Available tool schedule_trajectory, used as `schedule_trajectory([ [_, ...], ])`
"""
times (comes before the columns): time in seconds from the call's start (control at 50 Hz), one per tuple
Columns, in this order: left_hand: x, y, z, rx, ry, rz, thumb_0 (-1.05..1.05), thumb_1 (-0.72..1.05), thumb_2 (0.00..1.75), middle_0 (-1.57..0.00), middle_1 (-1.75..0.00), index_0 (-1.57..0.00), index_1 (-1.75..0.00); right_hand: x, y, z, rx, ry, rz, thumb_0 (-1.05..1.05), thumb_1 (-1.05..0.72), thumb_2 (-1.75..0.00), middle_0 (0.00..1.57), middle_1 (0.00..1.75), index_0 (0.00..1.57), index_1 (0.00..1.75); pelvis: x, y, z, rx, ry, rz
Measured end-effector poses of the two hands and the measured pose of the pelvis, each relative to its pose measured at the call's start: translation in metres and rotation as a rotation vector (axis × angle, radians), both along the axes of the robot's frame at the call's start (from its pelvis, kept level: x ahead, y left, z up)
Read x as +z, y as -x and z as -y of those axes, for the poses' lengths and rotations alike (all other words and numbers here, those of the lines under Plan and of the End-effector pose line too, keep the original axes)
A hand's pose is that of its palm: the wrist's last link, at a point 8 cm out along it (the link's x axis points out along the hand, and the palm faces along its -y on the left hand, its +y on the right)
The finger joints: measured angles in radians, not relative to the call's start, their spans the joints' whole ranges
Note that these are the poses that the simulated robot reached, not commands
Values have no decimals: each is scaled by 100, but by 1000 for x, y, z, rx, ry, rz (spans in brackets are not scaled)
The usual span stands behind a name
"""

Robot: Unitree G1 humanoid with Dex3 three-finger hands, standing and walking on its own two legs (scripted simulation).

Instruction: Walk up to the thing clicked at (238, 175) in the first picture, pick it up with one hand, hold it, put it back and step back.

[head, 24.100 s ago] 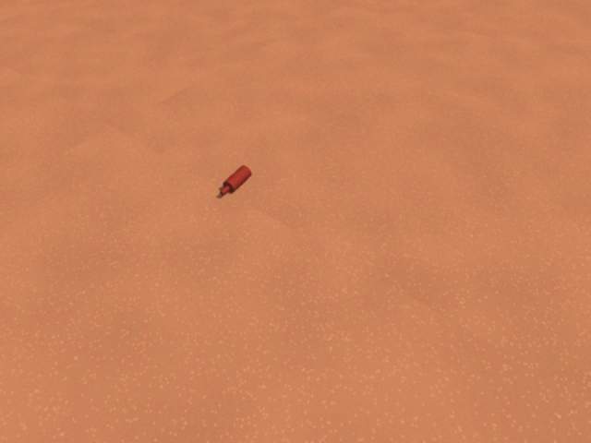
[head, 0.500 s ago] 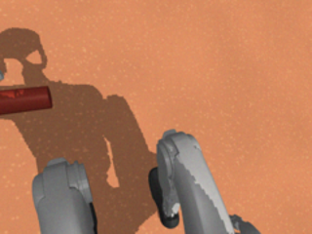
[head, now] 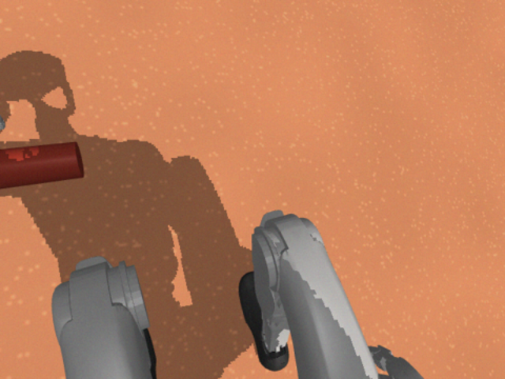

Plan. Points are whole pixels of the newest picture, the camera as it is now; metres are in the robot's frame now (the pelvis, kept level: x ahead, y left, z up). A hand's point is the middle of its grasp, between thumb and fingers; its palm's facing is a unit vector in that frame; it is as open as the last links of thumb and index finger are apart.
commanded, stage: rise first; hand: left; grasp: from above
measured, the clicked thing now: (18, 167) +0.51 +0.30 -0.29
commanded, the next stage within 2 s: approach in 0.28 s
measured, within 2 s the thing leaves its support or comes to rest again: neither
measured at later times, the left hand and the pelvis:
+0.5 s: hand out of the picture +0.47 +0.32 -0.17, palm faces -0.46 -0.03 -0.89, open 14.0 cm; pelvis +0.00 +0.00 +0.00, yaw +0 degrees
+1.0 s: hand (10, 157) +0.49 +0.27 -0.17, palm faces -0.50 -0.03 -0.87, open 14.1 cm; pelvis +0.00 -0.01 +0.00, yaw +0 degrees
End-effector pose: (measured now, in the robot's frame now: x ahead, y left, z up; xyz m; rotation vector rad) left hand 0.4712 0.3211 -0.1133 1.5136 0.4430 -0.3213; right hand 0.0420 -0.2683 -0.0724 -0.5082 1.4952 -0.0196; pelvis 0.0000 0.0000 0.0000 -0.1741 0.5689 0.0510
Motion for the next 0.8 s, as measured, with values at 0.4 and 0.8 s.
schedule_trajectory([
  [0.4, 2, -2, 2, -5, -2, 8, 1, -52, 101, -12, -97, -11, -98, -2, 1, -2, -5, -13, 2, 0, -91, -90, 20, 29, 20, 30, 0, 0, 0, 0, -1, -3],
  [0.8, 14, -48, 65, -84, -4, 102, 1, -52, 103, -10, -99, -10, -99, 5, 14, 2, -52, 7, 22, 0, -90, -89, 20, 29, 20, 30, 1, -1, 2, -6, -7, -26],
])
